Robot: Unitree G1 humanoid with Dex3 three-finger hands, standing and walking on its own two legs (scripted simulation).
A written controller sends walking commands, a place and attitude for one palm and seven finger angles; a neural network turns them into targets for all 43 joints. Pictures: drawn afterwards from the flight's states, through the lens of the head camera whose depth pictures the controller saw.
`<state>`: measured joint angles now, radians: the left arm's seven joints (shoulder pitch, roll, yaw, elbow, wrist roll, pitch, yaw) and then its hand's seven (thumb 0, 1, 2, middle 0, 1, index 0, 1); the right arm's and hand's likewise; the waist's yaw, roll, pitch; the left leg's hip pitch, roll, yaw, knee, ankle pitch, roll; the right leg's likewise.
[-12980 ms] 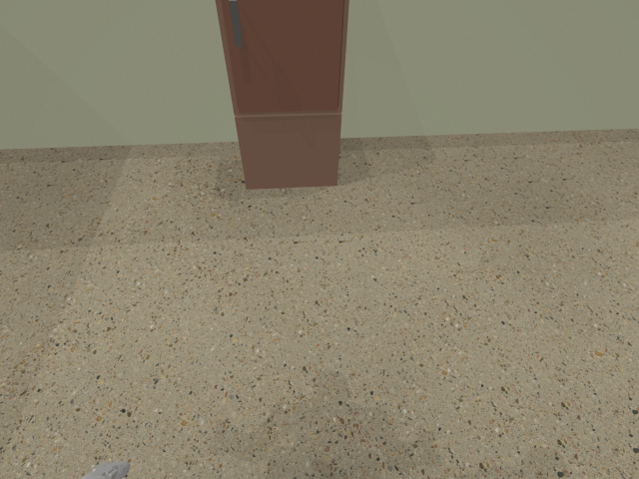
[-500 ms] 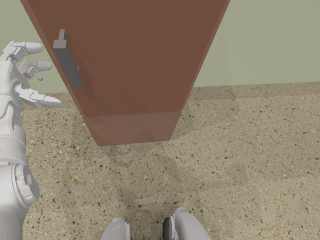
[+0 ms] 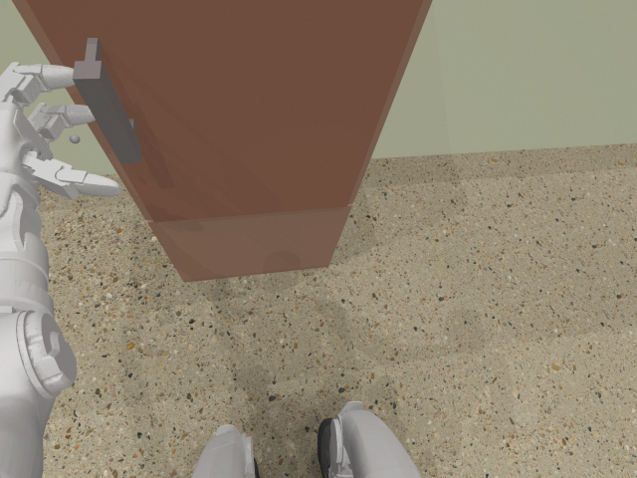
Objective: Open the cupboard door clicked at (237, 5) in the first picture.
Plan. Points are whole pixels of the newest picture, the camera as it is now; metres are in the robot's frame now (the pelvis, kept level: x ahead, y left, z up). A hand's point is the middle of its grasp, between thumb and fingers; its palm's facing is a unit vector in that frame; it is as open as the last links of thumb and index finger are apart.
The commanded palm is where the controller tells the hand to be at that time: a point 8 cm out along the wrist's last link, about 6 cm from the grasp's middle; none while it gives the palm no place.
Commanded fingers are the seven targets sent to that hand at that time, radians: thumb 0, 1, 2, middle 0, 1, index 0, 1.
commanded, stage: slide the fingers in behind the handle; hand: left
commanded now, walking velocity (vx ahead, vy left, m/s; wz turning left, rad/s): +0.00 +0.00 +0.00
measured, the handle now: (113, 104) +0.55 +0.21 +0.07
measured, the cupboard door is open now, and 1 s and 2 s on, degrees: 0 0 0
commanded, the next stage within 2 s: close the thumb around the handle in 1.26 s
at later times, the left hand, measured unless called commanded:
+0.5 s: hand (107, 137) +0.50 +0.21 +0.07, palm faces +0.05 -1.00 -0.01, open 13.9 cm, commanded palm +0.48 +0.24 +0.07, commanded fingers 0.00 -0.50 0.30 -0.30 -1.20 -0.30 -1.20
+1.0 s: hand (132, 136) +0.50 +0.18 +0.07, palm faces +0.06 -1.00 -0.03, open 14.0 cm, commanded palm +0.48 +0.23 +0.07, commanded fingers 0.00 -0.50 0.30 -0.30 -1.20 -0.30 -1.20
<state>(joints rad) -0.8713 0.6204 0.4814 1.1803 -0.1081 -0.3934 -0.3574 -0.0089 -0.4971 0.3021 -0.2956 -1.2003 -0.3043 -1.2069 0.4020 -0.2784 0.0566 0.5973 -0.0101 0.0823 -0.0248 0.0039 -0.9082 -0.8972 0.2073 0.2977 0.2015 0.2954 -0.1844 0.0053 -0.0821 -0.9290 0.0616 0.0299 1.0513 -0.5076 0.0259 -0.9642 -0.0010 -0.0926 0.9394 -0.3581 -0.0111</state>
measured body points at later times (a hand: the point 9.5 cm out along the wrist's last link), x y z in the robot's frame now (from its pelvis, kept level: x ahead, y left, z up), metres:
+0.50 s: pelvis +0.01 +0.00 +0.00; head +0.14 +0.02 +0.43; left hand +0.49 +0.26 +0.07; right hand +0.03 -0.26 -0.11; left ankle -0.01 +0.10 -0.67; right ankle +0.04 -0.12 -0.67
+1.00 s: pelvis +0.00 -0.01 +0.00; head +0.13 +0.01 +0.43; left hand +0.49 +0.23 +0.07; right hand +0.01 -0.27 -0.11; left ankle -0.01 +0.10 -0.67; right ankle +0.04 -0.12 -0.67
